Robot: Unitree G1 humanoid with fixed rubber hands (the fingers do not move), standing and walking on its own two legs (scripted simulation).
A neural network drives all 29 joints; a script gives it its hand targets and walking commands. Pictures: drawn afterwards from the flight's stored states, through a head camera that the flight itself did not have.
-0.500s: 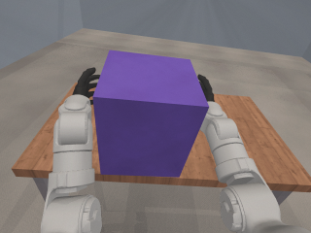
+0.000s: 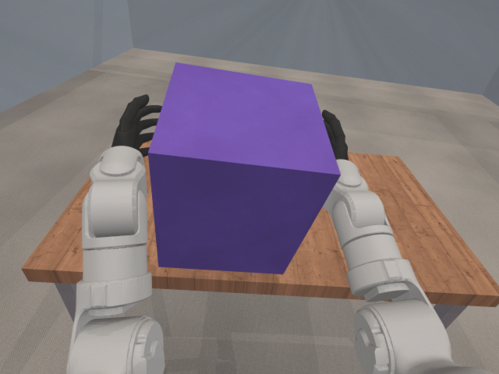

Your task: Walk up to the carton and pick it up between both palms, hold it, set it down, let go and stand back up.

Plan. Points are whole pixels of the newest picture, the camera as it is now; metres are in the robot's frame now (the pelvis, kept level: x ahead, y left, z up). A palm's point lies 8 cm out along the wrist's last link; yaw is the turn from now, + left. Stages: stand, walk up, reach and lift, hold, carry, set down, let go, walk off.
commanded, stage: hold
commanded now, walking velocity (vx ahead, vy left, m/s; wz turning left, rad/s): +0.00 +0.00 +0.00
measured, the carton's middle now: (233, 177) +0.37 +0.01 +0.20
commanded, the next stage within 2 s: none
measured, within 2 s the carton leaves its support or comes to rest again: neither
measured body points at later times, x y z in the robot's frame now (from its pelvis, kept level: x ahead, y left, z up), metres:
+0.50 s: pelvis +0.01 +0.00 +0.00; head -0.05 +0.03 +0.45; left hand +0.38 +0.16 +0.23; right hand +0.40 -0.15 +0.22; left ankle +0.07 +0.11 -0.74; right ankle +0.01 -0.09 -0.74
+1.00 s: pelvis +0.00 +0.00 +0.00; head -0.07 +0.04 +0.44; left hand +0.36 +0.16 +0.25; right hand +0.38 -0.14 +0.24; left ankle +0.07 +0.11 -0.74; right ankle +0.01 -0.09 -0.74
